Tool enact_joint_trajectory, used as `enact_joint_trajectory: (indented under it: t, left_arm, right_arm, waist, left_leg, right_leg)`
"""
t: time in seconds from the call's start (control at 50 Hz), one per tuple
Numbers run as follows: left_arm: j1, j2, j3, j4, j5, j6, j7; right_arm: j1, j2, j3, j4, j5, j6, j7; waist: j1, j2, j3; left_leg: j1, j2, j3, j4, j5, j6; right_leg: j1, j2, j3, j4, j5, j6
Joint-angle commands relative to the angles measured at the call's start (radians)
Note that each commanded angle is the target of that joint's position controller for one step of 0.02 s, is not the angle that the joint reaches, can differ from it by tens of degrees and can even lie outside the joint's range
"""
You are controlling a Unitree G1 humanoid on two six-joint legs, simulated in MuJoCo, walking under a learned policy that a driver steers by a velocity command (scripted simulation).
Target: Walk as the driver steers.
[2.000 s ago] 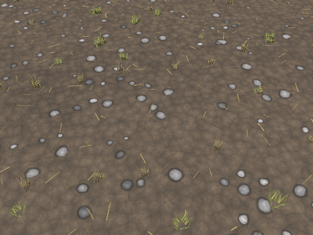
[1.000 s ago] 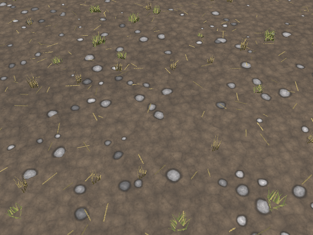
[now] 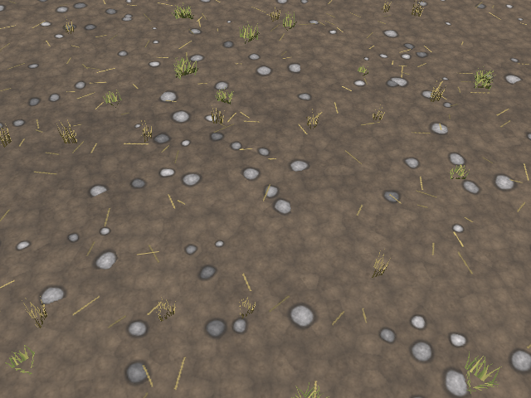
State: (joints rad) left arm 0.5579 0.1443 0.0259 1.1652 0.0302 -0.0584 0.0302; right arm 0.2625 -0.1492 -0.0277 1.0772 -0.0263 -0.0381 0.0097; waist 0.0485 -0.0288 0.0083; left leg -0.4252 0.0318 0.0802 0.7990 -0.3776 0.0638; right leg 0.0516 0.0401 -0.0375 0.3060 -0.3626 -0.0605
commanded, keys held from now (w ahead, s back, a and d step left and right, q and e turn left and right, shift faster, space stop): w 1.00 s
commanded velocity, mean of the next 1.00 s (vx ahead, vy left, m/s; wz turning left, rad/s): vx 0.46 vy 0.00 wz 0.00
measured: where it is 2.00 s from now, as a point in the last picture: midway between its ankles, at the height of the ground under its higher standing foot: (263, 218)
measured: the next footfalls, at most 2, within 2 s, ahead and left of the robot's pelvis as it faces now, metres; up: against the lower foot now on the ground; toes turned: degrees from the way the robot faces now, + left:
left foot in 0.10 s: +0.16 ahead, +0.12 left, +0.00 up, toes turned +4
right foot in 0.64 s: +0.50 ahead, -0.04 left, +0.00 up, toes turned -5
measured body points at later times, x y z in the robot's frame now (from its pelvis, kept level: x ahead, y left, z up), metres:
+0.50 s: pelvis +0.24 +0.05 +0.00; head +0.26 +0.06 +0.45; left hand +0.38 +0.27 -0.13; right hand +0.12 -0.15 -0.14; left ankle +0.12 +0.12 -0.74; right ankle +0.40 -0.07 -0.69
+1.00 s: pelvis +0.52 +0.02 +0.01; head +0.55 +0.01 +0.46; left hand +0.45 +0.24 -0.13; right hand +0.65 -0.21 -0.13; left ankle +0.67 +0.17 -0.68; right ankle +0.46 -0.04 -0.74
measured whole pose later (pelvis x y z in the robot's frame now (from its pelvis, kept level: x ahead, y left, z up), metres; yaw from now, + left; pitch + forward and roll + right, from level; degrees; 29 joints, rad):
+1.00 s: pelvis +0.52 +0.02 +0.01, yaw +0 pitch +0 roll -1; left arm 0.47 0.15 0.04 1.08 0.01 -0.10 0.00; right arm 0.12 -0.19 -0.05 0.93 -0.03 -0.04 0.03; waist 0.04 0.04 0.04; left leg -0.65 0.12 0.03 0.81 -0.04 0.04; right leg 0.01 0.09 -0.10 0.19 -0.21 -0.10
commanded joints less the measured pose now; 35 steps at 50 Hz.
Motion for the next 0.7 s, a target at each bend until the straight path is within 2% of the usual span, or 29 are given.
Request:
enact_joint_trajectory:
  t: [0.02, 0.04, 0.06, 0.08, 0.1, 0.12, 0.14, 0.16, 0.18, 0.2, 0.24, 0.26, 0.3, 0.38, 0.44, 0.5, 0.54, 0.56, 0.58, 0.6, 0.62, 0.64, 0.66, 0.68, 0.7]
  left_arm:
    - [0.043, 0.116, 0.017, -0.019, -0.001, -0.024, 0.0]
    - [0.025, 0.122, 0.019, -0.027, -0.004, -0.027, -0.002]
    - [-0.007, 0.128, 0.018, -0.035, -0.01, -0.03, -0.004]
    - [-0.029, 0.134, 0.017, -0.04, -0.016, -0.036, -0.008]
    - [-0.02, 0.127, 0.013, -0.04, -0.015, -0.042, -0.015]
    - [-0.029, 0.084, -0.002, -0.072, -0.024, -0.044, -0.024]
    - [0.009, 0.034, -0.005, -0.103, -0.022, -0.045, -0.033]
    - [-0.07, 0.074, 0.006, -0.122, -0.002, -0.036, -0.038]
    - [-0.132, 0.075, 0.008, -0.146, 0.0, -0.037, -0.047]
    - [-0.15, 0.06, 0.009, -0.148, -0.006, -0.041, -0.05]
    - [-0.106, 0.043, 0.014, -0.135, 0.004, -0.022, -0.053]
    - [-0.101, 0.043, 0.016, -0.135, 0.004, -0.013, -0.056]
    - [-0.151, 0.059, 0.025, -0.154, 0.001, 0.002, -0.06]
    - [-0.365, 0.065, 0.029, -0.226, 0.0, 0.011, -0.067]
    - [-0.505, 0.048, 0.021, -0.276, -0.007, 0.007, -0.07]
    - [-0.592, 0.052, 0.017, -0.31, -0.013, 0.003, -0.07]
    - [-0.601, 0.065, 0.022, -0.321, -0.013, -0.003, -0.066]
    - [-0.579, 0.074, 0.026, -0.319, -0.012, -0.007, -0.062]
    - [-0.527, 0.087, 0.034, -0.305, -0.012, -0.011, -0.055]
    - [-0.426, 0.106, 0.045, -0.275, -0.012, -0.017, -0.048]
    - [-0.267, 0.124, 0.059, -0.221, -0.009, -0.026, -0.039]
    - [-0.11, 0.178, 0.078, -0.18, 0.014, -0.033, -0.029]
    - [-0.01, 0.288, 0.107, -0.176, 0.037, -0.032, -0.028]
    - [-0.076, 0.264, 0.103, -0.176, 0.0, -0.015, -0.041]
    - [-0.205, 0.218, 0.087, -0.192, -0.016, -0.015, -0.044]
  right_arm:
    - [-0.124, -0.046, -0.017, -0.11, 0.01, -0.024, 0.014]
    - [-0.102, -0.044, -0.019, -0.112, 0.014, -0.024, 0.016]
    - [-0.034, -0.037, -0.022, -0.096, 0.02, -0.026, 0.015]
    - [0.078, -0.043, -0.033, -0.057, 0.024, -0.029, 0.011]
    - [0.219, -0.089, -0.056, -0.007, 0.021, -0.036, 0.002]
    - [0.392, -0.188, -0.084, 0.013, -0.001, -0.044, -0.011]
    - [0.442, -0.245, -0.09, 0.031, -0.006, -0.033, -0.008]
    - [0.293, -0.199, -0.075, 0.006, 0.004, -0.022, -0.009]
    - [0.17, -0.161, -0.063, -0.036, 0.009, -0.025, -0.005]
    - [0.109, -0.137, -0.052, -0.051, 0.009, -0.034, 0.0]
    - [0.106, -0.088, -0.031, -0.044, 0.012, -0.051, -0.005]
    - [0.136, -0.08, -0.026, -0.032, 0.012, -0.059, -0.009]
    - [0.19, -0.09, -0.021, -0.014, 0.013, -0.067, -0.015]
    - [0.275, -0.086, -0.01, -0.001, 0.012, -0.071, -0.017]
    - [0.304, -0.082, -0.003, 0.001, 0.012, -0.075, -0.018]
    - [0.327, -0.1, -0.006, 0.006, 0.011, -0.079, -0.025]
    - [0.324, -0.11, -0.009, 0.011, 0.007, -0.08, -0.03]
    - [0.309, -0.118, -0.011, 0.01, 0.005, -0.081, -0.032]
    - [0.295, -0.131, -0.015, 0.009, 0.003, -0.081, -0.034]
    - [0.284, -0.145, -0.02, 0.009, -0.001, -0.077, -0.036]
    - [0.265, -0.154, -0.023, 0.006, 0.002, -0.07, -0.035]
    - [0.265, -0.137, -0.017, -0.009, 0.012, -0.069, -0.031]
    - [0.377, -0.017, 0.005, -0.037, 0.053, -0.066, -0.016]
    - [0.34, -0.097, -0.019, -0.034, 0.038, -0.064, -0.013]
    - [0.227, -0.112, -0.026, -0.072, 0.025, -0.062, -0.013]
  waist:
    - [-0.019, -0.065, 0.197]
    - [-0.035, -0.076, 0.183]
    - [-0.076, -0.079, 0.162]
    - [-0.132, -0.055, 0.12]
    - [-0.184, 0.002, 0.04]
    - [-0.253, 0.154, -0.072]
    - [-0.212, 0.313, -0.126]
    - [-0.136, 0.156, -0.006]
    - [-0.102, 0.084, 0.075]
    - [-0.069, 0.041, 0.1]
    - [-0.02, 0.066, 0.089]
    - [-0.014, 0.072, 0.085]
    - [-0.01, 0.083, 0.099]
    - [-0.05, 0.085, 0.137]
    - [-0.074, 0.096, 0.148]
    - [-0.09, 0.11, 0.147]
    - [-0.08, 0.114, 0.142]
    - [-0.062, 0.115, 0.126]
    - [-0.036, 0.123, 0.092]
    - [0.006, 0.125, 0.034]
    - [0.072, 0.107, -0.047]
    - [0.125, 0.071, -0.143]
    - [0.085, -0.144, -0.299]
    - [0.065, -0.073, -0.314]
    - [0.016, -0.033, -0.133]
  left_leg:
    - [-0.166, 0.002, 0.006, -0.075, 0.042, 0.012]
    - [-0.081, -0.015, 0.022, -0.114, 0.069, 0.018]
    - [0.063, -0.044, 0.046, -0.173, 0.12, 0.027]
    - [0.252, -0.09, 0.075, -0.231, 0.173, 0.035]
    - [0.445, -0.093, 0.057, -0.27, 0.156, 0.049]
    - [0.639, 0.159, -0.288, -0.415, -0.104, 0.11]
    - [0.675, 0.367, -0.763, -0.626, -0.226, 0.203]
    - [0.53, 0.344, -0.728, -0.643, -0.363, 0.179]
    - [0.402, 0.322, -0.613, -0.649, -0.277, 0.157]
    - [0.323, 0.276, -0.501, -0.666, -0.116, 0.137]
    - [0.259, 0.206, -0.341, -0.673, 0.079, 0.107]
    - [0.262, 0.19, -0.298, -0.674, 0.163, 0.109]
    - [0.289, 0.172, -0.234, -0.68, 0.27, 0.113]
    - [0.353, 0.165, -0.178, -0.693, 0.419, 0.126]
    - [0.373, 0.149, -0.128, -0.681, 0.553, 0.122]
    - [0.426, 0.16, -0.106, -0.671, 0.636, 0.119]
    - [0.485, 0.179, -0.095, -0.636, 0.732, 0.12]
    - [0.509, 0.184, -0.083, -0.59, 0.848, 0.114]
    - [0.532, 0.186, -0.071, -0.516, 0.996, 0.105]
    - [0.546, 0.182, -0.061, -0.392, 1.105, 0.095]
    - [0.511, 0.156, -0.038, -0.205, 1.09, 0.079]
    - [0.33, 0.12, -0.023, 0.043, 0.831, 0.067]
    - [-0.025, -0.048, 0.018, 0.479, 0.162, 0.024]
    - [-0.147, -0.091, -0.113, 0.609, -0.093, 0.038]
    - [-0.214, -0.019, -0.127, 0.594, -0.002, 0.046]
  right_leg:
    - [-0.06, -0.298, 0.226, -0.124, 0.197, -0.171]
    - [-0.105, -0.286, 0.195, -0.097, 0.254, -0.157]
    - [-0.18, -0.265, 0.15, -0.044, 0.339, -0.136]
    - [-0.256, -0.23, 0.104, 0.066, 0.479, -0.113]
    - [-0.319, -0.174, 0.04, 0.263, 0.554, -0.087]
    - [-0.497, -0.084, -0.043, 0.605, 0.343, -0.037]
    - [-0.67, 0.042, -0.011, 0.905, -0.166, -0.028]
    - [-0.723, -0.052, 0.082, 0.995, -0.087, -0.054]
    - [-0.723, -0.094, 0.077, 0.971, 0.027, -0.062]
    - [-0.68, -0.122, 0.076, 0.92, 0.097, -0.06]
    - [-0.597, -0.142, 0.062, 0.851, 0.13, -0.035]
    - [-0.59, -0.136, 0.047, 0.841, 0.14, -0.026]
    - [-0.644, -0.135, 0.024, 0.802, 0.171, -0.014]
    - [-0.778, -0.14, -0.014, 0.664, 0.265, 0.012]
    - [-0.747, -0.112, -0.048, 0.478, 0.329, 0.019]
    - [-0.689, -0.083, -0.074, 0.344, 0.346, -0.001]
    - [-0.652, -0.068, -0.078, 0.289, 0.317, -0.03]
    - [-0.607, -0.051, -0.083, 0.269, 0.287, -0.048]
    - [-0.537, -0.024, -0.091, 0.26, 0.248, -0.068]
    - [-0.433, 0.006, -0.095, 0.244, 0.216, -0.087]
    - [-0.254, 0.027, -0.102, 0.173, 0.253, -0.106]
    - [-0.006, -0.097, 0.025, 0.162, 0.192, -0.142]
    - [0.301, -0.432, 0.53, 0.108, 0.087, -0.287]
    - [0.256, -0.451, 0.75, -0.042, 0.017, -0.307]
    - [0.095, -0.414, 0.574, -0.067, -0.048, -0.259]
